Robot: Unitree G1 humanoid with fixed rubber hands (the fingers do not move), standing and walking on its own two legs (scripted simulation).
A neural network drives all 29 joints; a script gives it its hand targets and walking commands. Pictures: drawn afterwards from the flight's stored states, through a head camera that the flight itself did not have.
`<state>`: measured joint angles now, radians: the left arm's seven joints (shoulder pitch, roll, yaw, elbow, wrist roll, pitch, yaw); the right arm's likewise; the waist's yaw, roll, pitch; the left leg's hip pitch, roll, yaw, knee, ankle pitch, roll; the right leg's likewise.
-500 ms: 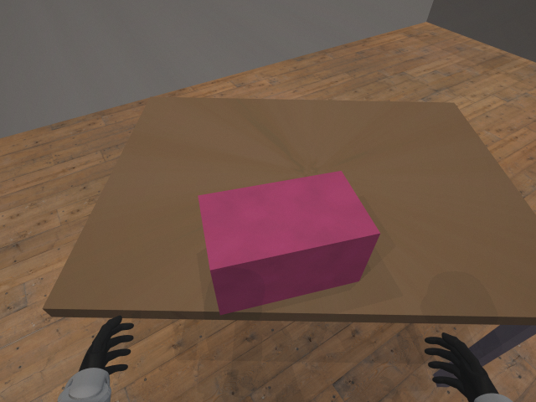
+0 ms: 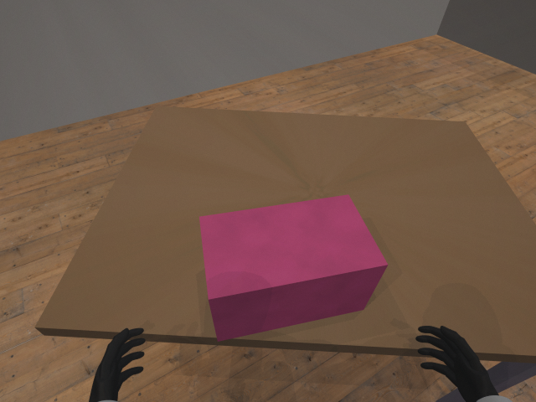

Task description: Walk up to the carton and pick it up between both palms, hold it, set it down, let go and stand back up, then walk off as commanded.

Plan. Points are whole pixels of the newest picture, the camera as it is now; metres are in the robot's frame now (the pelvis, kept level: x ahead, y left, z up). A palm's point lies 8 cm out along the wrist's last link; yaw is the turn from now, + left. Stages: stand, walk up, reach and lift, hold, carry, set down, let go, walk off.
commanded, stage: reach and lift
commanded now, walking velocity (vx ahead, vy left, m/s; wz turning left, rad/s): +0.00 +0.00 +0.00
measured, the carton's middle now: (285, 265) +0.38 -0.01 -0.05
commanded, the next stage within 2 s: none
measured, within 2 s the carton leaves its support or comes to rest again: neither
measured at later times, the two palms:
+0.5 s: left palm (123, 384) +0.16 +0.21 -0.03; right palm (485, 385) +0.18 -0.29 -0.02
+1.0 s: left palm (121, 329) +0.22 +0.23 +0.01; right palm (462, 318) +0.26 -0.27 +0.01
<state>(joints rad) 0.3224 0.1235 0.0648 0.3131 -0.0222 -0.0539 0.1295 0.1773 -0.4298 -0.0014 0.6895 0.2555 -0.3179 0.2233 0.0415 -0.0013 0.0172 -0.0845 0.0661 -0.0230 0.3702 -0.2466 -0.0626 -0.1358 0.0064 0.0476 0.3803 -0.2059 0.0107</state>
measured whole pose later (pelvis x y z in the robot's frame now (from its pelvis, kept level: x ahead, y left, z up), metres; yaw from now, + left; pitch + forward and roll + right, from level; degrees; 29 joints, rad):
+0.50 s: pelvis -0.01 +0.01 +0.00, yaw -1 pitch +0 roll +0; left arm 0.33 0.08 -0.02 0.35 -0.09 -0.31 0.18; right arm 0.15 -0.50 0.09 0.82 0.47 -0.55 0.30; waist 0.05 -0.01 -0.03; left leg -0.17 0.06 0.00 0.45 -0.28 -0.05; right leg -0.23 0.01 0.07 0.44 -0.22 0.02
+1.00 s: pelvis -0.01 +0.00 +0.00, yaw -1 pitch +2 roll +0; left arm 0.07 0.11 0.05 0.35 -0.10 -0.14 0.17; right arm -0.11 -0.52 0.12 0.82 0.48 -0.37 0.26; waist 0.08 0.00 -0.05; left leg -0.20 0.07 -0.01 0.40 -0.23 -0.06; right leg -0.26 0.01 0.07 0.40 -0.18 0.01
